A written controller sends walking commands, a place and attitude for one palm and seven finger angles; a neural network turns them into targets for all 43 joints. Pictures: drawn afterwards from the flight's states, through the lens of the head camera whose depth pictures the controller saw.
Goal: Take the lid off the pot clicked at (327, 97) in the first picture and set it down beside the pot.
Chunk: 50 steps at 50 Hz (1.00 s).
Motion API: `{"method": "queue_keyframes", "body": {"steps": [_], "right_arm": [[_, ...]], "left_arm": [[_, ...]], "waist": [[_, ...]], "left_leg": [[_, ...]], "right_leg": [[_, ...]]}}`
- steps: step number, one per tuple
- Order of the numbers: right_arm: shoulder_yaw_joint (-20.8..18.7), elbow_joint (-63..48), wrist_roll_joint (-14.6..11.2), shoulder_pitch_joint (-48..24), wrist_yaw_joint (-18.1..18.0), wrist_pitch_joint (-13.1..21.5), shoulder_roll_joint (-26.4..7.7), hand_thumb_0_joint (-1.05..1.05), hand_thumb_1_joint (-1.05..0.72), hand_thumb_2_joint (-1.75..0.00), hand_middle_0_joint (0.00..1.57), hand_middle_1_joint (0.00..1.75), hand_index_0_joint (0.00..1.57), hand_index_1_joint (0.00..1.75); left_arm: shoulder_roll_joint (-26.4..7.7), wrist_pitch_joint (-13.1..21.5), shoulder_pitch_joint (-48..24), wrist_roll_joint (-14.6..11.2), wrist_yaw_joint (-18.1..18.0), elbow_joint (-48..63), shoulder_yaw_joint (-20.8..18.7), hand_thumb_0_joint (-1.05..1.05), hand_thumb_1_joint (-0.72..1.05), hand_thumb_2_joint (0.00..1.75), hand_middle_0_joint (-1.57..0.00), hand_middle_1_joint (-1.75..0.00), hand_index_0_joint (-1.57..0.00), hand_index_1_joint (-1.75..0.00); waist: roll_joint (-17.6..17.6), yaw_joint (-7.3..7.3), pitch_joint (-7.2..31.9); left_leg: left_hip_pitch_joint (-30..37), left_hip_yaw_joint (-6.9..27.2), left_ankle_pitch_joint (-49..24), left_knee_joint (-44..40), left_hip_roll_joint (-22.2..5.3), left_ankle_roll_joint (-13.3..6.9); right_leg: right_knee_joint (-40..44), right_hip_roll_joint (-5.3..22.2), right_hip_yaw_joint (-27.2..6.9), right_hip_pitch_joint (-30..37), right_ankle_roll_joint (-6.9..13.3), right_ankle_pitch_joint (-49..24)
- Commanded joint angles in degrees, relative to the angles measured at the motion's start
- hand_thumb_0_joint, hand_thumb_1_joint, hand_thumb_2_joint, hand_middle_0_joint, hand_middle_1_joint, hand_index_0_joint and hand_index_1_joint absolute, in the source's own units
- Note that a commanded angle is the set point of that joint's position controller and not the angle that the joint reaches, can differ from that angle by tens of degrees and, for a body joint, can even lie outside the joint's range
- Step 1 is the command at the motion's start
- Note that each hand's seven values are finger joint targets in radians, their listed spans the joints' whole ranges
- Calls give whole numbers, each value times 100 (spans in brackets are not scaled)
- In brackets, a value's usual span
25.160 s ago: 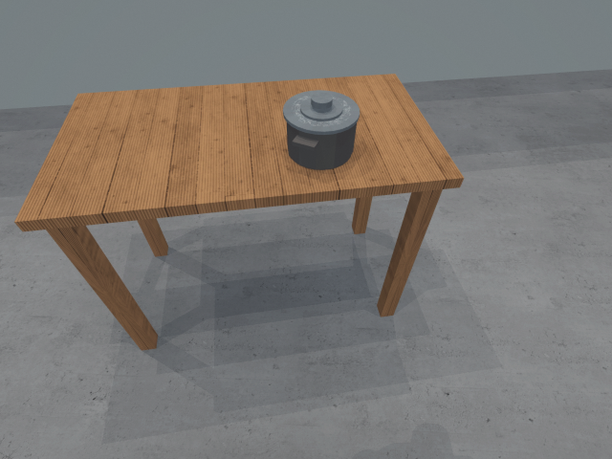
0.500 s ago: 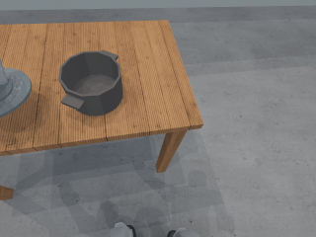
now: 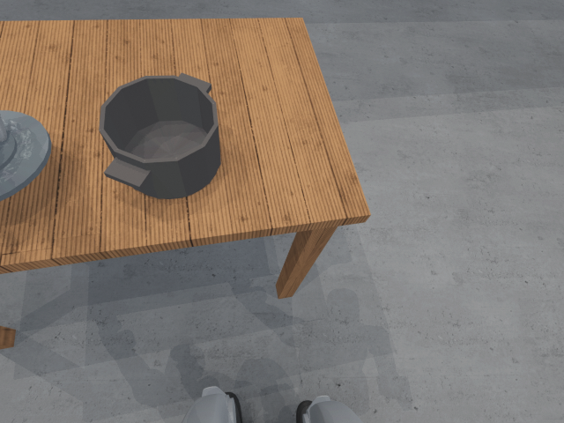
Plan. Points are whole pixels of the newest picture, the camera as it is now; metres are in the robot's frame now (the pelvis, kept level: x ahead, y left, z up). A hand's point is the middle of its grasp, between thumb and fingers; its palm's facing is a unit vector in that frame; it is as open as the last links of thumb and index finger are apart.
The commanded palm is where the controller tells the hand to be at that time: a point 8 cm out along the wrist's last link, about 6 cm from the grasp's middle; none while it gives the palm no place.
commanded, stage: lower the lid onto the table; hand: left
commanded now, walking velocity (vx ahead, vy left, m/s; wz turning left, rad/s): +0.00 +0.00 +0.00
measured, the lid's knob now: out of the picture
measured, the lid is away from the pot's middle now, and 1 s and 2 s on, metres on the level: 0.24 0.24 0.24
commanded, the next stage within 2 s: open the fingers wide in 0.58 s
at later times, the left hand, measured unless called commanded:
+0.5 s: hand out of the picture +0.46 +0.36 +0.04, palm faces -0.49 -0.12 -0.86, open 7.4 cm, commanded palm +0.54 +0.37 +0.10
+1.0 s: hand out of the picture +0.45 +0.36 +0.02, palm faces -0.47 -0.12 -0.87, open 7.4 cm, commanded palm +0.49 +0.35 +0.08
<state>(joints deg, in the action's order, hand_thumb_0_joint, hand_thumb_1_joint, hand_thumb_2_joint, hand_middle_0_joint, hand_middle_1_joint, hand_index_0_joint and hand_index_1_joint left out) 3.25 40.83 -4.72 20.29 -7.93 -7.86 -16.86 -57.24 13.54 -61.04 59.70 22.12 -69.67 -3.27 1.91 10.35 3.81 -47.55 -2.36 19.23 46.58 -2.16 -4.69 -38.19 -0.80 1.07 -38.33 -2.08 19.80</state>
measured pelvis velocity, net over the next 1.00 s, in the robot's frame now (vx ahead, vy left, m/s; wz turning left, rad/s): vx -0.01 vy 0.00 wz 0.00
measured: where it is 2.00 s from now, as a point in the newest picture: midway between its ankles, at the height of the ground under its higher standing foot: outside the picture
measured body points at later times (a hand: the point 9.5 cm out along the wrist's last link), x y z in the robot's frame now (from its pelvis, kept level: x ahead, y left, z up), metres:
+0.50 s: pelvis -0.02 +0.00 -0.01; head +0.12 +0.04 +0.42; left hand +0.48 +0.36 +0.09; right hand -0.05 -0.28 -0.11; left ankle +0.02 +0.06 -0.70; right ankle -0.03 -0.17 -0.70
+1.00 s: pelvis -0.01 +0.00 -0.01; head +0.12 +0.04 +0.42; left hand +0.47 +0.36 +0.07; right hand -0.01 -0.28 -0.12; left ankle +0.02 +0.06 -0.70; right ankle -0.03 -0.17 -0.70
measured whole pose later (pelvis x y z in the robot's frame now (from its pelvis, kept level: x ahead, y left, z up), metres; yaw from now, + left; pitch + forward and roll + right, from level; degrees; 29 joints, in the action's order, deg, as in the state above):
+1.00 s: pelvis -0.01 +0.00 -0.01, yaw +0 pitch +21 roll -6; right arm 2.3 38.4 -3.8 19.4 -5.2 -10.5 -15.8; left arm -51.9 10.8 -55.1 60.6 15.9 -66.9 -4.2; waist 2.1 9.5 4.7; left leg -52.4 -1.6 19.9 51.0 -2.1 -4.8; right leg -43.4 -1.0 1.5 -43.2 -1.2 21.4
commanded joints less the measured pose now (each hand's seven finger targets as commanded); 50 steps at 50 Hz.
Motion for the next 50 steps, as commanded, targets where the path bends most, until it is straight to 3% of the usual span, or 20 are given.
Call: {"method": "queue_keyframes", "body": {"steps": [1,7,10,12,14,16,17,19,26,30,33,34,36,37,39,41,43,45,47,50], "right_arm": [[-433,-117,53,1054,-79,-27,-1253,0,-90,-90,20,30,20,30],[-428,-121,93,1101,-99,-21,-1227,0,-90,-90,20,30,20,30],[-400,-154,53,1079,-108,-43,-1243,0,-90,-90,20,30,20,30],[-377,-164,21,1020,-104,8,-1222,0,-90,-90,20,30,20,30],[-418,-107,70,1100,-93,-5,-1259,0,-90,-90,20,30,20,30],[-416,-136,88,1120,-113,0,-1255,0,-90,-90,20,30,20,30],[-390,-156,79,1114,-135,28,-1227,0,-90,-90,20,30,20,30],[-405,-141,67,1117,-123,31,-1240,0,-90,-90,20,30,20,30],[-311,-223,41,1056,-147,49,-1288,0,-90,-90,20,30,20,30],[-312,-213,70,1098,-156,53,-1297,0,-90,-90,20,30,20,30],[-321,-215,90,1146,-178,38,-1305,0,-90,-90,20,30,20,30],[-519,-481,158,1118,47,-35,-1090,0,-90,-90,20,30,20,30],[-602,-380,205,1039,175,-222,-1184,0,-90,-90,20,30,20,30],[-576,-386,179,1051,185,-258,-1161,0,-90,-90,20,30,20,30],[-561,-314,146,1046,168,-344,-1212,0,-90,-90,20,30,20,30],[-565,-298,114,1059,160,-302,-1201,0,-90,-90,20,30,20,30],[-548,-264,126,1050,167,-267,-1171,0,-90,-90,20,30,20,30],[-530,-311,126,978,199,-263,-1164,0,-90,-90,20,30,20,30],[-520,-373,124,941,176,-240,-1135,0,-90,-90,20,30,20,30],[-546,-320,113,960,182,-222,-1151,0,-90,-90,20,30,20,30]], "left_arm": [[-2155,-18,-2665,-57,-301,1217,-468,0,64,97,-80,-109,-86,-113],[-2225,71,-2804,-66,-396,1575,-602,0,64,97,-80,-109,-86,-113],[-2063,-16,-2608,-49,-414,1053,-399,0,64,97,-80,-109,-86,-113],[-1764,2,-2681,-93,-410,1213,-175,0,64,97,-80,-109,-86,-113],[-1946,9,-2825,9,-466,1360,-293,0,64,97,-80,-109,-86,-113],[-2225,26,-2827,21,-531,1449,-529,0,64,97,-80,-109,-86,-113],[-2097,62,-2806,-33,-526,1506,-469,0,64,97,-80,-109,-86,-113],[-1844,4,-2652,-77,-524,1203,-287,0,64,97,-80,-109,-86,-113],[-2268,-32,-2542,7,-648,1071,-439,0,64,97,-80,-109,-86,-113],[-2295,0,-2688,37,-682,1325,-426,0,64,97,-80,-109,-86,-113],[-2530,32,-2631,16,-686,1351,-663,0,64,97,-80,-109,-86,-113],[-1515,-141,-995,-97,-633,1153,-737,0,64,97,-80,-109,-86,-113],[-1587,-97,-1212,-162,-586,1670,-813,0,61,94,-77,-109,-83,-112],[-1599,-95,-1307,-196,-593,1542,-842,0,60,92,-76,-109,-82,-112],[-1950,-217,-1900,-106,-682,1534,-882,0,57,89,-73,-108,-79,-111],[-1828,-290,-2094,-17,-792,1583,-703,0,55,87,-71,-108,-76,-111],[-1549,-236,-1999,80,-827,1519,-485,0,52,84,-68,-107,-73,-110],[-1569,-251,-1761,81,-850,1343,-542,0,49,82,-66,-106,-70,-109],[-1514,-226,-1903,13,-832,1622,-525,0,46,79,-63,-106,-67,-108],[-1259,-319,-2004,6,-833,1398,-283,0,42,76,-60,-105,-63,-107]], "waist": [[1424,-60,2901],[1729,-88,3247],[1218,35,2780],[1582,14,2590],[1803,-1,2788],[1670,-16,3083],[1697,-21,3165],[1465,73,2873],[1318,48,2686],[1771,32,3005],[1696,55,3309],[1755,-425,3417],[1715,-328,3415],[1372,-256,3274],[1118,-132,3106],[1246,-92,3049],[1734,-115,2891],[1565,-160,2707],[1541,-185,2998],[1288,-40,2770]], "left_leg": [[3897,589,-3245,-136,-55,132],[4207,660,-3607,-82,-107,160],[3578,615,-2579,-149,-43,108],[3660,641,-2484,-233,-79,125],[3910,754,-2486,-212,-126,183],[3872,724,-2578,-137,-100,147],[3937,740,-2855,-117,-112,153],[3726,710,-2425,-146,-105,141],[3103,622,-1574,-130,-35,96],[3401,680,-2075,-31,-76,144],[3655,708,-2692,139,-122,157],[3909,746,-3512,142,3,264],[4091,723,-3894,220,-86,346],[3968,723,-3917,262,-77,282],[3576,669,-3102,176,-32,173],[3551,673,-2710,65,-5,164],[3979,815,-3011,32,-63,311],[3762,805,-2675,11,-45,279],[3761,715,-2867,43,-8,207],[3692,765,-2521,28,-35,199]], "right_leg": [[249,-472,372,-771,338,-1103],[172,-470,386,-907,348,-1096],[167,-480,370,-937,335,-784],[167,-449,394,-1141,373,-675],[132,-467,386,-1324,390,-561],[116,-462,346,-1099,376,-698],[79,-469,359,-1112,376,-777],[89,-477,360,-1223,351,-653],[-40,-466,335,-1108,371,-467],[-146,-474,333,-1270,383,-578],[-224,-491,337,-1287,329,-772],[-198,-515,460,-1172,458,-949],[-144,-525,437,-1278,435,-1098],[-170,-541,438,-1274,406,-1136],[-111,-532,346,-1133,346,-976],[-78,-521,343,-1157,372,-836],[-103,-538,405,-1625,421,-575],[-99,-537,396,-1584,434,-479],[-103,-514,355,-1291,424,-721],[-72,-510,363,-1434,395,-591]]}}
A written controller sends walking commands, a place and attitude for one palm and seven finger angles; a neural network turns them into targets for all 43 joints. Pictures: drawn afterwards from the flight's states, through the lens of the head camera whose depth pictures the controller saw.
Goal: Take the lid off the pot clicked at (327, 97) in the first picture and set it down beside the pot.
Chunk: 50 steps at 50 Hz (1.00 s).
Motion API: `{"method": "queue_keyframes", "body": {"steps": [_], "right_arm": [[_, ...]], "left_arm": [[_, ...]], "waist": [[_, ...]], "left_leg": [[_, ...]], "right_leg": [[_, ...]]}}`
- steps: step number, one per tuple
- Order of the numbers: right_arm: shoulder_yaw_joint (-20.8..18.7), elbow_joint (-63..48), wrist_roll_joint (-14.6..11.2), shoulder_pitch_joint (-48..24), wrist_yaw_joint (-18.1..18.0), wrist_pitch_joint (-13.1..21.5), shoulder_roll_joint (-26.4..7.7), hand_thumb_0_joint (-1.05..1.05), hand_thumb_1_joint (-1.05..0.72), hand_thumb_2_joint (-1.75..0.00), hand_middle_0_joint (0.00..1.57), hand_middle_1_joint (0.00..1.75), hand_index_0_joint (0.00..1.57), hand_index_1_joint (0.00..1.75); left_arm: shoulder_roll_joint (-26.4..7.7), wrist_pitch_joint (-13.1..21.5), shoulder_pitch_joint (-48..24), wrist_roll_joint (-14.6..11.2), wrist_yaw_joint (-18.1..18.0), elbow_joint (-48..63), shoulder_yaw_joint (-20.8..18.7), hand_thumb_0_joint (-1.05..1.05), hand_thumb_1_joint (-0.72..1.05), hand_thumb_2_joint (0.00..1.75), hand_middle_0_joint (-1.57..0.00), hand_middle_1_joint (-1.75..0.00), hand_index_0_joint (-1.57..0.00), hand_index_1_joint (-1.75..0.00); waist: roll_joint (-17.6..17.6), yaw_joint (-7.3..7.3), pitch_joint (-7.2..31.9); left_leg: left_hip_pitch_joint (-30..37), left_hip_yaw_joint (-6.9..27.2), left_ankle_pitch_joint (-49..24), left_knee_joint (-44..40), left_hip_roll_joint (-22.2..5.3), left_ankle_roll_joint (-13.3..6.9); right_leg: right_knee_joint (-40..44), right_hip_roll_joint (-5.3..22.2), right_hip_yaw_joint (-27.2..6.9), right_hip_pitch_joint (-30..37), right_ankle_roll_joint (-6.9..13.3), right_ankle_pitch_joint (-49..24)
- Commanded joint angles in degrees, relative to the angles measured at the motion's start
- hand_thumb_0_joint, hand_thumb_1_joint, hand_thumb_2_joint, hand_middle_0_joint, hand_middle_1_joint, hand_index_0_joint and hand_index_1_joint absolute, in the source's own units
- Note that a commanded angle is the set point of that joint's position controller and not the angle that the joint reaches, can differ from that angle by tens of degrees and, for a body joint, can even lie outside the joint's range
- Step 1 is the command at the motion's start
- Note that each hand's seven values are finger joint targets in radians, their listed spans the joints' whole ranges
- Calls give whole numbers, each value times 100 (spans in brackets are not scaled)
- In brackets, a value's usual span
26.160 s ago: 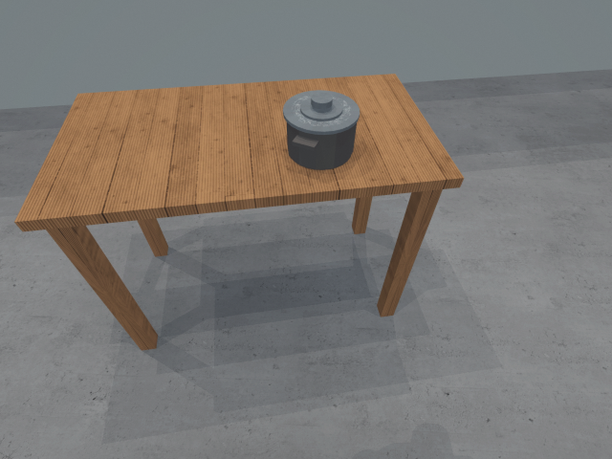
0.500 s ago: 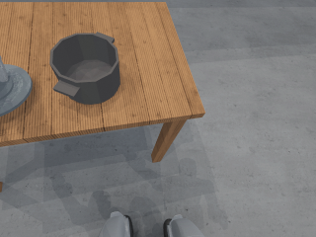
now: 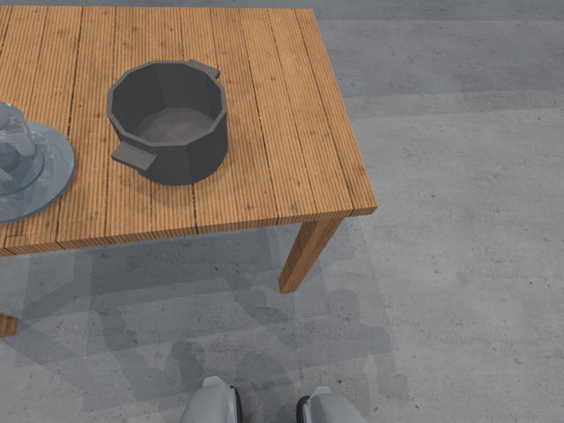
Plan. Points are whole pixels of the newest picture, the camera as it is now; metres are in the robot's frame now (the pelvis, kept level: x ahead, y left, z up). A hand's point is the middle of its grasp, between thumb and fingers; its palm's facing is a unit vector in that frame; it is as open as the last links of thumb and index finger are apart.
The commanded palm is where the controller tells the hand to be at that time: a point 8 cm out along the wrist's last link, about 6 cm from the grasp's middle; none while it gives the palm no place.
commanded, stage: open the fingers wide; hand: left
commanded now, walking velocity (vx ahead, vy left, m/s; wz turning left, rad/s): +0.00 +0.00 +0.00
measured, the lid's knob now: out of the picture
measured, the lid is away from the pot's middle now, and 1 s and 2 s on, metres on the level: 0.24 0.24 0.24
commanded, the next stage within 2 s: raise the empty hand in 0.78 s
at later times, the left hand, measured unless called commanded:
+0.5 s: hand out of the picture +0.46 +0.35 +0.04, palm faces -0.48 -0.12 -0.87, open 9.6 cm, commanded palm +0.50 +0.35 +0.10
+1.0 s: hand out of the picture +0.46 +0.35 +0.05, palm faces -0.47 -0.12 -0.88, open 11.0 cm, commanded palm +0.50 +0.34 +0.11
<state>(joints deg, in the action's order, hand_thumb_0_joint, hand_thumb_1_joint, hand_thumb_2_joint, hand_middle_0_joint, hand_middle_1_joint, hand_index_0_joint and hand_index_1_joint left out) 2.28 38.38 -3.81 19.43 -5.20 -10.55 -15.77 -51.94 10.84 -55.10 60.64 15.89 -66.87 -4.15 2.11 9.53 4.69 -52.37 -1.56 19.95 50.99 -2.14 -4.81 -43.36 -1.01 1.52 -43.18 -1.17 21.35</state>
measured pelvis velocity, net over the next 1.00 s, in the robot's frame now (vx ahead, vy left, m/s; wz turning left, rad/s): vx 0.00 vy -0.02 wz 0.00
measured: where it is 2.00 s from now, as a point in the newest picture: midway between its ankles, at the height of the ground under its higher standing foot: outside the picture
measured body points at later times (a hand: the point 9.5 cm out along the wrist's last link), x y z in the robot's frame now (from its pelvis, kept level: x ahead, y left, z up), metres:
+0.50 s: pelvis +0.00 -0.01 +0.00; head +0.13 +0.02 +0.42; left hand +0.48 +0.35 +0.09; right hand -0.02 -0.29 -0.11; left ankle +0.03 +0.06 -0.69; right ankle -0.01 -0.17 -0.69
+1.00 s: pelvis +0.00 -0.02 -0.01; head +0.14 +0.02 +0.42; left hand +0.48 +0.36 +0.10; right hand -0.01 -0.30 -0.11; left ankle +0.03 +0.06 -0.69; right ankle -0.01 -0.17 -0.69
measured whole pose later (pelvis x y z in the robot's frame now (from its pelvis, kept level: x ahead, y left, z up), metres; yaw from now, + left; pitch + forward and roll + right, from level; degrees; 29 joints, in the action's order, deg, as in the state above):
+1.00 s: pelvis +0.00 -0.02 -0.01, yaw +0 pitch +21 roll -5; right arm 2.6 38.9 -4.6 19.4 -6.6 -10.7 -16.2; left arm -55.3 11.3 -56.1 60.1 19.4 -65.3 -5.1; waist 2.0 9.6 4.5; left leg -53.8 -1.0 20.7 53.0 -2.8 -3.6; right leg -46.4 -1.7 1.7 -45.1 -1.9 22.7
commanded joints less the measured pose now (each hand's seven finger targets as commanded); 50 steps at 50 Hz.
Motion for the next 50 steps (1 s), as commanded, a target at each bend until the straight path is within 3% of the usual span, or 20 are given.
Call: {"method": "queue_keyframes", "body": {"steps": [1,3,6,9,11,12,16,19,21,24,26,28,31,36,38,40,41,45,48,50], "right_arm": [[-453,-74,17,1030,-100,50,-1288,0,-90,-90,20,30,20,30],[-444,-92,26,1028,-139,92,-1281,0,-90,-90,20,30,20,30],[-399,-142,-15,979,-174,112,-1268,0,-90,-90,20,30,20,30],[-410,-108,-4,991,-206,129,-1285,0,-90,-90,20,30,20,30],[-395,-127,-19,963,-190,144,-1262,0,-90,-90,20,30,20,30],[-386,-115,-11,965,-200,160,-1259,0,-90,-90,20,30,20,30],[-368,-159,-50,957,-182,114,-1280,0,-90,-90,20,30,20,30],[-404,-137,-21,1024,-188,104,-1274,0,-90,-90,20,30,20,30],[-394,-131,-35,1013,-184,101,-1270,0,-90,-90,20,30,20,30],[-363,-130,-49,1011,-242,90,-1284,0,-90,-90,20,30,20,30],[-347,-158,-69,982,-238,93,-1280,0,-90,-90,20,30,20,30],[-339,-129,-58,1000,-246,103,-1269,0,-90,-90,20,30,20,30],[-336,-140,-74,982,-230,105,-1259,0,-90,-90,20,30,20,30],[-313,-175,-75,994,-268,88,-1267,0,-90,-90,20,30,20,30],[-319,-157,-64,998,-262,70,-1253,0,-90,-90,20,30,20,30],[-334,-128,-69,973,-228,70,-1245,0,-90,-90,20,30,20,30],[-325,-149,-76,977,-221,66,-1249,0,-90,-90,20,30,20,30],[-343,-133,-66,975,-237,16,-1260,0,-90,-90,20,30,20,30],[-419,-67,-29,992,-221,17,-1242,0,-90,-90,20,30,20,30],[-429,-63,-28,969,-202,12,-1230,0,-90,-90,20,30,20,30]], "left_arm": [[-1863,-49,-2712,-94,-206,1188,-221,0,40,75,-58,-104,-62,-106],[-2027,0,-2708,-118,-183,1268,-362,0,37,73,-56,-103,-59,-105],[-2031,-10,-2505,-125,-155,959,-317,0,33,69,-52,-102,-55,-104],[-2171,65,-2718,-113,-152,1271,-401,0,29,65,-48,-101,-51,-103],[-1996,38,-2519,-96,-152,1044,-285,0,26,63,-46,-101,-48,-102],[-1966,106,-2592,-136,-118,1260,-297,0,25,61,-44,-101,-46,-102],[-1978,-35,-2382,-147,-98,773,-235,0,18,57,-40,-99,-41,-100],[-2019,1,-2587,-115,-45,1083,-255,0,14,55,-36,-97,-37,-98],[-1974,-4,-2497,-123,-6,954,-216,0,11,53,-34,-96,-34,-97],[-2324,53,-2547,-134,16,999,-434,0,6,50,-30,-95,-30,-95],[-2273,24,-2478,-131,20,874,-379,0,6,50,-30,-95,-30,-95],[-2276,53,-2557,-103,8,964,-364,0,6,50,-30,-95,-30,-95],[-2156,11,-2491,-71,13,812,-253,0,6,50,-30,-95,-30,-95],[-2685,27,-2492,-100,23,976,-639,0,6,50,-30,-95,-30,-95],[-2587,53,-2484,-104,38,1013,-587,0,6,50,-30,-95,-30,-95],[-2290,2,-2425,-99,61,876,-379,0,6,50,-30,-95,-30,-95],[-2324,-15,-2329,-101,70,795,-413,0,6,50,-30,-95,-30,-95],[-2448,29,-2469,-123,133,1039,-484,0,6,50,-30,-95,-30,-95],[-2410,97,-2734,-161,134,1636,-530,0,6,50,-30,-95,-30,-95],[-2298,65,-2521,-202,141,1465,-534,0,6,50,-30,-95,-30,-95]], "waist": [[1263,53,2662],[1343,-14,2865],[1053,44,2640],[1334,-8,2820],[1333,-4,2575],[1502,-44,2678],[837,25,2400],[1270,-11,2823],[1111,22,2664],[1034,3,2754],[872,26,2572],[1192,-3,2681],[1080,35,2510],[993,-31,2909],[1245,-38,3004],[1205,16,2703],[1015,14,2642],[1126,-17,2876],[1659,-53,3325],[1525,-49,3150]], "left_leg": [[4109,706,-2359,-472,-41,211],[4252,691,-2572,-440,-34,202],[3769,562,-2170,-388,53,140],[3987,598,-2371,-394,11,170],[3894,602,-2286,-388,16,187],[4092,642,-2619,-390,-24,208],[3409,495,-1964,-339,76,125],[3831,543,-2412,-292,51,169],[3691,528,-2256,-268,62,151],[3563,483,-2230,-240,68,124],[3309,428,-1937,-250,103,107],[3554,480,-2218,-241,67,144],[3380,477,-1920,-234,81,134],[3267,366,-2162,-124,126,86],[3538,404,-2569,-83,93,130],[3477,419,-2449,-90,78,136],[3355,410,-2363,-92,93,116],[3489,418,-2543,-89,91,124],[4327,537,-3311,-88,-9,197],[4320,566,-3296,-114,-9,208]], "right_leg": [[456,-476,317,-946,301,-669],[415,-479,303,-848,309,-721],[395,-471,280,-713,289,-755],[366,-453,273,-755,301,-780],[358,-474,302,-890,316,-692],[325,-466,336,-934,323,-738],[329,-471,272,-688,287,-757],[269,-471,282,-792,299,-829],[283,-482,282,-812,290,-777],[241,-468,255,-647,269,-877],[256,-471,247,-598,267,-830],[213,-475,255,-740,283,-813],[229,-481,257,-818,280,-704],[164,-471,200,-365,251,-1113],[129,-481,223,-524,247,-1144],[161,-487,254,-714,255,-1027],[175,-492,250,-644,246,-1039],[154,-487,231,-549,250,-1115],[216,-496,246,-757,250,-1170],[281,-504,275,-785,253,-1102]]}}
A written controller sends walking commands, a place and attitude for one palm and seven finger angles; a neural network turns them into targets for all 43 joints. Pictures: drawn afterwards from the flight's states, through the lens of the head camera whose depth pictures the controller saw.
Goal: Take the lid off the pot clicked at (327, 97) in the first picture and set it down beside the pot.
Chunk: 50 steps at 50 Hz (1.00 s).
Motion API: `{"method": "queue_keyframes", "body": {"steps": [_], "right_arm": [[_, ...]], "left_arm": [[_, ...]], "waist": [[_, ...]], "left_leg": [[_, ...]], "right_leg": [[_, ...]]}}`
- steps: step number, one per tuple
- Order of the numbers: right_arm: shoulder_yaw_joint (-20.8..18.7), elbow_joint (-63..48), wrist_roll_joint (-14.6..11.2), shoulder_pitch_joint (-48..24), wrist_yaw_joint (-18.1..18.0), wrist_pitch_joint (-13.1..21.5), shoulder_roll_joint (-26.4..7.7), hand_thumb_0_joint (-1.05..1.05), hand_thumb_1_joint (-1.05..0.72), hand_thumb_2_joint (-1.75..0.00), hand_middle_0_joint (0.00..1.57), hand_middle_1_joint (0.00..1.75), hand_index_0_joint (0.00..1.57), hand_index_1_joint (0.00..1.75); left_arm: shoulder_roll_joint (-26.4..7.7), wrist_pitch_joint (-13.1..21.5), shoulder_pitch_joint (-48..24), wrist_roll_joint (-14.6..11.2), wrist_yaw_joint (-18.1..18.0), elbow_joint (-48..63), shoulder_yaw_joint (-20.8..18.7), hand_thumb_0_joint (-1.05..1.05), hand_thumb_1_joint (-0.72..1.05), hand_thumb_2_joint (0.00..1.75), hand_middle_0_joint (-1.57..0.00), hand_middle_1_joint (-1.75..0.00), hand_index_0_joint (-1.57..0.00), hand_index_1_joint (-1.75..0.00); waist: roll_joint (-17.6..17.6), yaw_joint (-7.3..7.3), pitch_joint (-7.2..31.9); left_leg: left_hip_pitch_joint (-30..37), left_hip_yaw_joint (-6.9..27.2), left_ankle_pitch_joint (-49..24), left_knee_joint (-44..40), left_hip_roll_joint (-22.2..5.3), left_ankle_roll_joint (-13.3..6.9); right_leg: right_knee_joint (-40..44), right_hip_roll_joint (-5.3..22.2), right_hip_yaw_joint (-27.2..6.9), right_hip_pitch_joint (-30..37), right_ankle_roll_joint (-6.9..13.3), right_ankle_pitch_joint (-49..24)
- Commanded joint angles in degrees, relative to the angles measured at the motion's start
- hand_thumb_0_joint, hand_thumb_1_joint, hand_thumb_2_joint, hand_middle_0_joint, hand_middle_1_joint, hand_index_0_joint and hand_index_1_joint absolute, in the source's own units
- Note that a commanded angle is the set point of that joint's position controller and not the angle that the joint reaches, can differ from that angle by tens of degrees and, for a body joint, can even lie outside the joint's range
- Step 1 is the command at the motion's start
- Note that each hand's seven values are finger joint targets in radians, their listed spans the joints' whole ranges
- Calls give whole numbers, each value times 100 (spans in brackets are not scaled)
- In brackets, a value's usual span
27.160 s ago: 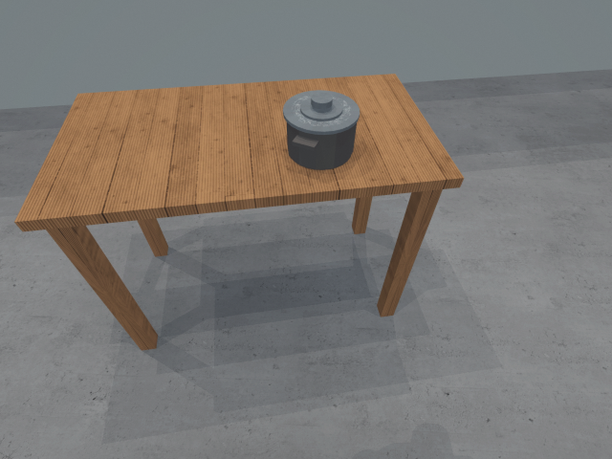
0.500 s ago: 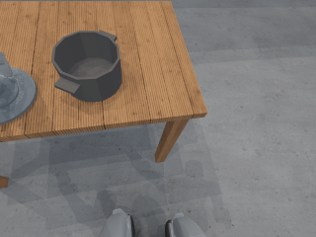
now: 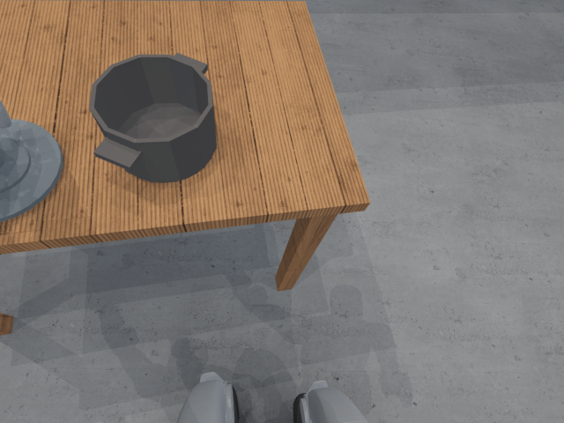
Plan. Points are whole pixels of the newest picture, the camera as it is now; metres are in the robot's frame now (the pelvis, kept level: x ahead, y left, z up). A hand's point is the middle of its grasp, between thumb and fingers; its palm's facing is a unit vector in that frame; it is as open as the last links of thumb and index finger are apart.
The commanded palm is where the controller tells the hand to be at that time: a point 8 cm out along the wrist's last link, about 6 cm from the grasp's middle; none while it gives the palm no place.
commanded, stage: raise the empty hand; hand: left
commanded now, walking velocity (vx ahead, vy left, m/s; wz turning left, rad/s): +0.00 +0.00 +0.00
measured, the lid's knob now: out of the picture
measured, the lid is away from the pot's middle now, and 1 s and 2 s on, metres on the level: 0.24 0.24 0.24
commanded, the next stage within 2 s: draw the hand back to the body in 1.18 s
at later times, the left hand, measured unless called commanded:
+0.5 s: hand out of the picture +0.47 +0.37 +0.11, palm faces -0.42 -0.13 -0.90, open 11.0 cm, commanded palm +0.50 +0.37 +0.17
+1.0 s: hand out of the picture +0.46 +0.37 +0.16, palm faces -0.38 -0.14 -0.91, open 11.0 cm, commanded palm +0.49 +0.37 +0.23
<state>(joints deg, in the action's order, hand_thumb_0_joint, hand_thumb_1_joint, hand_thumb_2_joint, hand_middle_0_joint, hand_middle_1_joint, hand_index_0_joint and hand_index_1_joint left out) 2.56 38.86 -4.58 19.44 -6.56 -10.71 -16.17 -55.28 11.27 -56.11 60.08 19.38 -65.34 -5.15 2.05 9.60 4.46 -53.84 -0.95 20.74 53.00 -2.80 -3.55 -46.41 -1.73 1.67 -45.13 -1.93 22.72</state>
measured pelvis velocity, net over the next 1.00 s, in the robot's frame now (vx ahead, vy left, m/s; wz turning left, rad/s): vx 0.01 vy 0.00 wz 0.02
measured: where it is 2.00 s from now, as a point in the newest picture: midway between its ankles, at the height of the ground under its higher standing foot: outside the picture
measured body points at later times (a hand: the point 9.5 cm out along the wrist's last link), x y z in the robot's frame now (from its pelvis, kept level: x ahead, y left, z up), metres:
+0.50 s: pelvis +0.00 +0.00 +0.01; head +0.11 +0.03 +0.45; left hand +0.48 +0.37 +0.16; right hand +0.00 -0.28 -0.10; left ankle +0.03 +0.08 -0.69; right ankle -0.01 -0.15 -0.69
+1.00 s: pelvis +0.01 +0.00 +0.02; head +0.10 +0.03 +0.46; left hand +0.48 +0.38 +0.21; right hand +0.03 -0.28 -0.09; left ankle +0.03 +0.08 -0.69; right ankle -0.01 -0.15 -0.69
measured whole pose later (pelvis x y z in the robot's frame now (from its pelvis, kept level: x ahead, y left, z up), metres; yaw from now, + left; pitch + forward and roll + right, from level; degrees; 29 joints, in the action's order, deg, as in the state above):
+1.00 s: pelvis +0.01 +0.00 +0.02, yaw +1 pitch +15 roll -4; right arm 2.2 39.1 -6.2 19.1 -6.3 -10.6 -16.6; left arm -54.4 7.6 -61.3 57.2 25.3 -64.0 -1.1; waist 2.4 7.6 5.0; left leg -41.6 -1.8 18.1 44.1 -1.4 -3.9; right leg -37.2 -0.6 0.9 -32.9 -2.2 19.7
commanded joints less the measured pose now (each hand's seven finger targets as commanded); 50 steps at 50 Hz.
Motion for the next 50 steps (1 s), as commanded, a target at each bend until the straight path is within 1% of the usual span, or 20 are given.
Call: {"method": "queue_keyframes", "body": {"steps": [1,2,4,6,8,11,17,20,23,27,30,31,32,35,37,38,40,43,47,50], "right_arm": [[-459,-93,40,954,-58,16,-1194,0,-90,-90,20,30,20,30],[-426,-132,27,931,-58,34,-1160,0,-90,-90,20,30,20,30],[-405,-124,-10,895,-47,7,-1202,0,-90,-90,20,30,20,30],[-388,-190,-41,839,-29,28,-1203,0,-90,-90,20,30,20,30],[-387,-172,-25,857,-43,68,-1193,0,-90,-90,20,30,20,30],[-376,-207,-53,834,-68,94,-1214,0,-90,-90,20,30,20,30],[-363,-183,-76,817,-139,176,-1185,0,-90,-90,20,30,20,30],[-380,-175,-72,828,-100,164,-1188,0,-90,-90,20,30,20,30],[-377,-205,-81,825,-101,143,-1209,0,-90,-90,20,30,20,30],[-385,-207,-102,800,-100,162,-1192,0,-90,-90,20,30,20,30],[-406,-211,-98,835,-109,114,-1214,0,-90,-90,20,30,20,30],[-400,-222,-112,816,-106,108,-1204,0,-90,-90,20,30,20,30],[-396,-229,-117,770,-115,116,-1193,0,-90,-90,20,30,20,30],[-435,-175,-93,772,-57,89,-1199,0,-90,-90,20,30,20,30],[-417,-233,-123,725,-51,98,-1157,0,-90,-90,20,30,20,30],[-431,-213,-116,734,-43,67,-1196,0,-90,-90,20,30,20,30],[-416,-225,-139,705,-29,70,-1203,0,-90,-90,20,30,20,30],[-438,-247,-124,674,-35,76,-1213,0,-90,-90,20,30,20,30],[-424,-282,-133,627,-72,122,-1159,0,-90,-90,20,30,20,30],[-398,-251,-174,581,-50,92,-1197,0,-90,-90,20,30,20,30]], "left_arm": [[-1937,-1,-2452,-173,-213,1300,-434,0,6,50,-30,-95,-30,-95],[-1814,13,-2395,-216,-195,1253,-368,0,6,50,-30,-95,-30,-95],[-1783,-115,-2336,-160,-241,758,-246,0,6,50,-30,-95,-30,-95],[-1700,-236,-2377,-135,-261,676,-100,0,6,50,-30,-95,-30,-95],[-1736,-233,-2560,-83,-248,878,-64,0,6,50,-30,-95,-30,-95],[-1864,-273,-2688,-105,-173,830,-100,0,6,50,-30,-95,-30,-95],[-1899,-178,-2917,-213,-33,1174,-136,0,6,50,-30,-95,-30,-95],[-1669,-272,-2652,-169,3,716,25,0,6,50,-30,-95,-30,-95],[-1900,-287,-2620,-181,41,695,-126,0,6,50,-30,-95,-30,-95],[-1697,-265,-2911,-237,144,1041,62,0,6,50,-30,-95,-30,-95],[-2241,-256,-2865,-221,154,1028,-363,0,6,50,-30,-95,-30,-95],[-2195,-268,-2843,-223,176,969,-325,0,6,50,-30,-95,-30,-95],[-2118,-206,-2969,-295,200,1335,-296,0,6,50,-30,-95,-30,-95],[-1894,-293,-2840,-214,220,1110,-135,0,6,50,-30,-95,-30,-95],[-1657,-292,-2741,-270,279,1072,8,0,6,50,-30,-95,-30,-95],[-1853,-339,-2696,-255,269,942,-125,0,6,50,-30,-95,-30,-95],[-1619,-423,-2746,-290,324,763,128,0,6,50,-30,-95,-30,-95],[-1813,-410,-3152,-301,350,1303,39,0,6,50,-30,-95,-30,-95],[-1846,-323,-3267,-357,402,1595,-54,0,6,50,-30,-95,-30,-95],[-1778,-469,-2943,-358,419,783,31,0,6,50,-30,-95,-30,-95]], "waist": [[1441,-48,3047],[1459,-71,2940],[980,9,2461],[859,-9,2264],[1194,-70,2518],[953,-25,2493],[1238,-93,2766],[1034,-51,2312],[866,-121,2420],[1047,-117,2473],[970,-164,2757],[888,-160,2744],[1157,-223,2931],[1295,-182,2554],[1131,-196,2445],[1007,-211,2404],[776,-137,2086],[1102,-210,2578],[1186,-259,2823],[618,-161,2061]], "left_leg": [[4379,506,-3279,-375,54,78],[4346,474,-3350,-395,77,64],[3870,465,-2573,-503,110,38],[3538,398,-1860,-655,169,9],[3863,403,-2167,-672,147,35],[3721,399,-1809,-730,165,2],[4133,400,-2455,-774,129,4],[3952,383,-2239,-811,152,21],[3871,320,-2299,-832,179,9],[4157,361,-2491,-917,141,7],[4136,305,-2622,-865,188,-15],[4034,270,-2595,-880,222,-29],[4331,302,-3094,-897,165,3],[4494,366,-3099,-934,125,66],[4453,319,-3154,-982,146,33],[4361,326,-2960,-1002,143,44],[4068,289,-2396,-1112,186,6],[4512,329,-2690,-1149,154,19],[4849,386,-3254,-1146,140,21],[4124,260,-2300,-1253,219,-28]], "right_leg": [[612,-429,274,-560,330,-1221],[610,-432,294,-559,334,-1225],[674,-426,281,-519,324,-1018],[747,-402,256,-336,341,-846],[731,-389,247,-299,365,-916],[799,-380,228,-119,338,-889],[828,-361,238,6,330,-1140],[916,-382,259,-93,338,-1025],[920,-379,221,174,324,-1172],[986,-365,253,120,332,-1174],[1011,-374,195,481,313,-1449],[1034,-373,179,588,302,-1524],[999,-363,216,564,315,-1636],[1119,-392,250,216,332,-1385],[1154,-390,267,296,330,-1431],[1171,-383,243,362,321,-1367],[1244,-373,252,421,323,-1256],[1253,-354,230,541,327,-1310],[1295,-354,248,614,327,-1505],[1400,-341,228,718,307,-1338]]}}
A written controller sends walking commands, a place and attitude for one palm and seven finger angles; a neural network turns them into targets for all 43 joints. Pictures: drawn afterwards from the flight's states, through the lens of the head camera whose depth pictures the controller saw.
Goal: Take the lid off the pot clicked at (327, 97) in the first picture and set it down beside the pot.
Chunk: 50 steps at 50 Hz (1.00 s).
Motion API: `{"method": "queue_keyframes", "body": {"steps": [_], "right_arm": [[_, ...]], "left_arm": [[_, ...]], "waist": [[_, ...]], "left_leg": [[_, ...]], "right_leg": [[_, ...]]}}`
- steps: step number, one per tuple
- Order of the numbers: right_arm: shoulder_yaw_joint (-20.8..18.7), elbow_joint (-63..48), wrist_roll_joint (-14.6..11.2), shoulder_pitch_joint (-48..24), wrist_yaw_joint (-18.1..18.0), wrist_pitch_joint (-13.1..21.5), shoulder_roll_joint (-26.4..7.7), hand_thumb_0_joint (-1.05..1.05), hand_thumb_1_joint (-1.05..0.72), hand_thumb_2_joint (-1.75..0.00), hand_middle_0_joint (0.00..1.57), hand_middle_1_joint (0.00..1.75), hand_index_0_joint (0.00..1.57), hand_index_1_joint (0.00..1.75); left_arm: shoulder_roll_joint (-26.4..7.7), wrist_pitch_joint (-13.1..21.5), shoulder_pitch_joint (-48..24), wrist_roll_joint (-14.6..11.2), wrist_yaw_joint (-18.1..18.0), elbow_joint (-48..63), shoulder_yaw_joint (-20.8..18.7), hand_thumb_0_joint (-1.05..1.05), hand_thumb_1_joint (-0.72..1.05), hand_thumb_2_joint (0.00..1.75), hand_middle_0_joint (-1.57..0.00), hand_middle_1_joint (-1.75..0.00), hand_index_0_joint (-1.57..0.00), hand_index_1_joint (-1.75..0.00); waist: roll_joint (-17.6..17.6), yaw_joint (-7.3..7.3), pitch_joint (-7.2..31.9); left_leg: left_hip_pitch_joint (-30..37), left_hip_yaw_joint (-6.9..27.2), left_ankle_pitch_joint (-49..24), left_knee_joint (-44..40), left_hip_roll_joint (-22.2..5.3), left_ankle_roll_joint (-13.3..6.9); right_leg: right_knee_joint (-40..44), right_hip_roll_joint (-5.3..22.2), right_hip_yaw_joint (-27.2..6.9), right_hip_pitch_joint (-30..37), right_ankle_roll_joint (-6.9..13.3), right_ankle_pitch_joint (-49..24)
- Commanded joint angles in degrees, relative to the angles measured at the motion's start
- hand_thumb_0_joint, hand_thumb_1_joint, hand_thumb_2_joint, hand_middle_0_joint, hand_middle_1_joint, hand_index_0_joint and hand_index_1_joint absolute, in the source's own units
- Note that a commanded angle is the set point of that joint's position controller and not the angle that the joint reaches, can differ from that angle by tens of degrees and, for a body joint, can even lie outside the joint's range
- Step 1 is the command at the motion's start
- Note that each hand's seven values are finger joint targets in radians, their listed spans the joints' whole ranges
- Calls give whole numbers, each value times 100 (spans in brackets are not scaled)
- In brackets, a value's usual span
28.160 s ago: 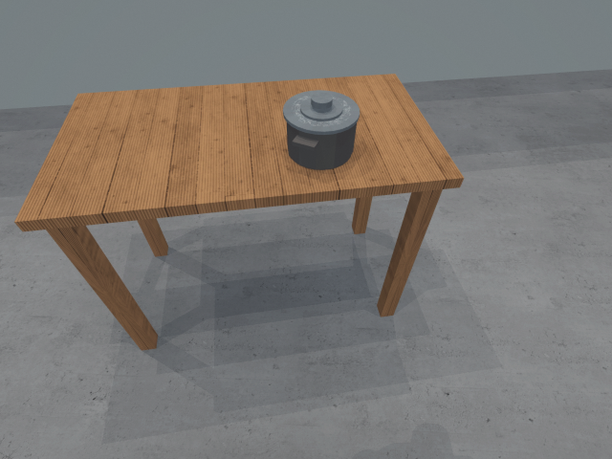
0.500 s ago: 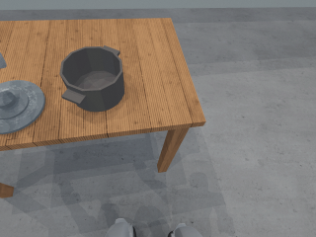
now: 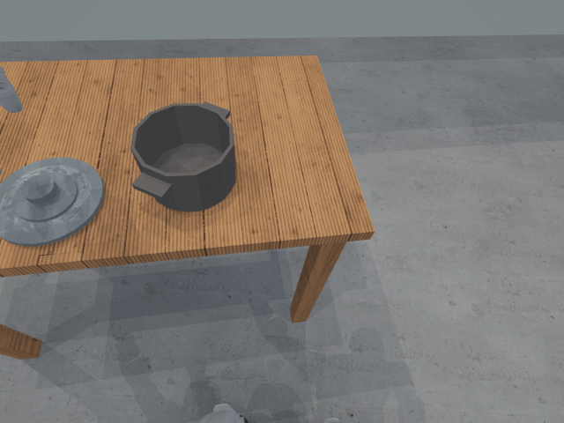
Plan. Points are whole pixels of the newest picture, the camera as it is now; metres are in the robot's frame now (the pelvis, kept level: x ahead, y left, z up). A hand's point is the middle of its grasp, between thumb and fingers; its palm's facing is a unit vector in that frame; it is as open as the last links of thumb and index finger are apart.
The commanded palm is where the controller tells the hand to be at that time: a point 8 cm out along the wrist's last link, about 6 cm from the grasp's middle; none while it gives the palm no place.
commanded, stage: raise the empty hand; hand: left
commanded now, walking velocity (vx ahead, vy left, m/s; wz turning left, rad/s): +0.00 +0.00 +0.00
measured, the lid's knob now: (40, 189) +0.48 +0.37 -0.01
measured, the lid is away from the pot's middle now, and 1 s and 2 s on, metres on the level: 0.24 0.24 0.24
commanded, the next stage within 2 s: draw the hand back to the body in 0.18 s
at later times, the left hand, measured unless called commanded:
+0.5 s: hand out of the picture +0.45 +0.35 +0.14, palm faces -0.38 -0.12 -0.92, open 11.0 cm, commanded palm +0.45 +0.35 +0.21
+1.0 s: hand (0, 124) +0.43 +0.30 +0.18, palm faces +0.37 -0.85 -0.38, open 10.9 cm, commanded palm +0.37 +0.33 +0.21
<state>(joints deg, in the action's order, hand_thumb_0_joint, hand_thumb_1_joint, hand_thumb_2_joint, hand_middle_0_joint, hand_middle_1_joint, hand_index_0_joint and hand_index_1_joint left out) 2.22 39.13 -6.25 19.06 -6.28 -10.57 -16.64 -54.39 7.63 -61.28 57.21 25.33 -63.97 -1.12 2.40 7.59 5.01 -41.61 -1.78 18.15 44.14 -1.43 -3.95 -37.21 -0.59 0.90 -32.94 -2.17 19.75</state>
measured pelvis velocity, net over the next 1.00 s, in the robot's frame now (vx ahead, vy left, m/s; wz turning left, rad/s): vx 0.01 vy -0.02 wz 0.01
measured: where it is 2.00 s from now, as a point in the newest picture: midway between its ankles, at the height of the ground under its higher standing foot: outside the picture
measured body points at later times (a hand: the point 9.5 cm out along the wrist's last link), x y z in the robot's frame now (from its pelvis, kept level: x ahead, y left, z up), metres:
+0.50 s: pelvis +0.00 +0.00 +0.01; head +0.08 +0.01 +0.45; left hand +0.47 +0.35 +0.20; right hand +0.02 -0.28 -0.11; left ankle +0.03 +0.07 -0.71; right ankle -0.03 -0.16 -0.71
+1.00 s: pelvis +0.01 -0.02 +0.03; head +0.05 +0.00 +0.47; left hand +0.41 +0.34 +0.20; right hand +0.13 -0.27 -0.08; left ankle +0.03 +0.07 -0.71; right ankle -0.03 -0.16 -0.71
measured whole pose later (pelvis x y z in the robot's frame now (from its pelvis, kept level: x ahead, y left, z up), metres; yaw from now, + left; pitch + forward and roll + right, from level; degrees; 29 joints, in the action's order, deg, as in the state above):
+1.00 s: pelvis +0.01 -0.02 +0.03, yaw +0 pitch +4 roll -2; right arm 4.6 34.5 -4.2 14.7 -5.2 -3.7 -14.1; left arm -35.1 5.3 -36.4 4.4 0.7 -42.8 -18.3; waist -0.6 2.2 0.1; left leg -20.8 -2.6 13.9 30.4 -0.8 -2.1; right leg -25.4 -0.2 0.0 -13.5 -0.8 16.1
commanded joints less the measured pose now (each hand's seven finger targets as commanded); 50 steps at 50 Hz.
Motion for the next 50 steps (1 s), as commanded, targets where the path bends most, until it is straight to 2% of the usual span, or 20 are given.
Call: {"method": "queue_keyframes", "body": {"steps": [1,4,5,11,14,17,20,23,27,32,35,38,39,40,41,42,43,45,47,50], "right_arm": [[-357,-271,-16,600,-65,81,-1164,0,-90,-90,20,30,20,30],[-370,-293,4,576,-39,97,-1138,0,-90,-90,20,30,20,30],[-365,-290,4,589,-37,109,-1132,0,-90,-90,20,30,20,30],[-379,-272,-21,559,-46,105,-1176,0,-90,-90,20,30,20,30],[-398,-227,13,600,-56,133,-1158,0,-90,-90,20,30,20,30],[-400,-349,20,519,-46,139,-1106,0,-90,-90,20,30,20,30],[-416,-410,28,457,18,71,-1088,0,-90,-90,20,30,20,30],[-432,-515,28,355,65,27,-1083,0,-90,-90,20,30,20,30],[-447,-672,21,178,122,-6,-1024,0,-90,-90,20,30,20,30],[-482,-809,41,-36,171,-59,-976,0,-90,-90,20,30,20,30],[-468,-813,51,-114,212,-91,-946,0,-90,-90,20,30,20,30],[-465,-881,52,-290,216,-104,-942,0,-90,-90,20,30,20,30],[-363,-1256,25,274,181,182,-645,0,-90,-90,20,30,20,30],[-249,-1202,45,-46,123,351,-789,0,-90,-90,20,30,20,30],[-242,-1213,42,-194,68,467,-747,0,-90,-90,20,30,20,30],[-236,-1288,76,-271,-7,620,-801,0,-90,-90,20,30,20,30],[-237,-1166,121,-268,-37,734,-865,0,-90,-90,20,30,20,30],[-236,-986,194,-172,-39,796,-925,0,-90,-90,20,30,20,30],[-237,-913,258,-238,-18,883,-936,0,-90,-90,20,30,20,30],[-228,-1003,271,-486,109,1155,-795,0,-90,-90,20,30,20,30]], "left_arm": [[-1741,-153,-2603,-71,-166,720,-204,0,6,50,-30,-95,-30,-95],[-1729,-195,-2778,53,-178,972,-143,0,6,50,-30,-95,-30,-95],[-1539,-217,-2688,58,-152,772,2,0,6,50,-30,-95,-30,-95],[-1578,-203,-2811,-94,-45,775,-33,0,6,50,-30,-95,-30,-95],[-1479,-146,-3045,-27,-92,1023,62,0,6,50,-30,-95,-30,-95],[-1743,-35,-2635,-81,-115,1378,-329,0,6,50,-30,-95,-30,-95],[-1731,-95,-2294,-84,-156,1129,-418,0,6,50,-30,-95,-30,-95],[-1927,-129,-2067,-91,-211,1385,-656,0,6,50,-30,-95,-30,-95],[-1717,-127,-1851,-169,-217,1884,-612,0,6,50,-30,-95,-30,-95],[-1745,-81,-1325,-349,-207,2391,-862,0,6,50,-30,-95,-30,-95],[-1508,-158,-660,-418,-219,1974,-795,0,6,50,-30,-95,-30,-95],[-1620,-164,-629,-503,-249,2322,-911,0,6,50,-30,-95,-30,-95],[-203,-30,-1014,-3893,-1104,2378,-1634,0,6,50,-30,-95,-30,-95],[-57,46,-994,-4268,-1547,2693,-1321,0,6,50,-30,-95,-30,-95],[223,63,-944,-4359,-1811,2933,-1202,0,6,50,-30,-95,-30,-95],[447,134,-879,-4889,-1978,3172,-1265,0,6,50,-30,-95,-30,-95],[-9,145,-869,-5124,-2212,3384,-1747,0,6,50,-30,-95,-30,-95],[-336,31,-147,-5304,-2571,2860,-2347,0,8,51,-30,-93,-30,-93],[-388,44,170,-5496,-2743,3159,-2600,0,12,53,-29,-90,-29,-90],[539,123,231,-5767,-2837,4254,-2051,0,18,56,-29,-85,-29,-85]], "waist": [[633,37,1959],[1098,-35,2153],[926,24,1990],[476,51,2014],[950,50,2223],[975,-153,2523],[838,-135,2253],[719,-218,2363],[923,-269,2401],[778,-312,2484],[514,-271,1846],[462,-344,1849],[536,-191,1234],[527,-284,1293],[684,-260,1228],[375,-255,1423],[425,-356,1603],[72,-496,1521],[306,-593,1501],[1324,-576,1432]], "left_leg": [[2829,355,-1844,-457,90,18],[3252,404,-2214,-457,49,66],[3176,407,-2106,-454,57,64],[2952,369,-1684,-548,92,1],[3390,461,-2129,-507,47,40],[3538,446,-2598,-495,48,51],[3212,375,-2322,-528,119,45],[3246,339,-2518,-569,122,25],[3457,373,-2791,-661,117,28],[3605,359,-2965,-702,136,-38],[3244,301,-2451,-786,176,-46],[3157,242,-2183,-900,207,-71],[3973,445,-1112,-1333,-176,104],[4296,822,-531,-1642,-315,154],[4395,964,-181,-1795,-374,173],[4404,951,-84,-1865,-347,149],[4447,854,-461,-1814,-323,154],[4120,578,-1070,-1742,-210,178],[4001,373,-1510,-1765,-153,235],[4483,396,-2056,-1901,-187,336]], "right_leg": [[504,-440,301,-478,342,-976],[512,-436,309,-597,377,-940],[522,-451,334,-655,378,-881],[576,-412,299,-377,344,-939],[558,-427,310,-639,365,-901],[517,-423,322,-365,388,-1097],[553,-418,313,-229,382,-1138],[560,-409,299,4,376,-1294],[613,-390,337,81,408,-1339],[703,-359,306,355,390,-1510],[793,-365,326,352,379,-1348],[837,-316,285,640,387,-1386],[1051,-206,342,237,561,-816],[1157,-212,266,281,555,-481],[1205,-204,243,240,562,-366],[1260,-193,172,427,539,-426],[1337,-169,92,728,529,-665],[1433,-153,59,1280,516,-1186],[1477,-131,46,1663,503,-1516],[1570,-121,68,1726,507,-1679]]}}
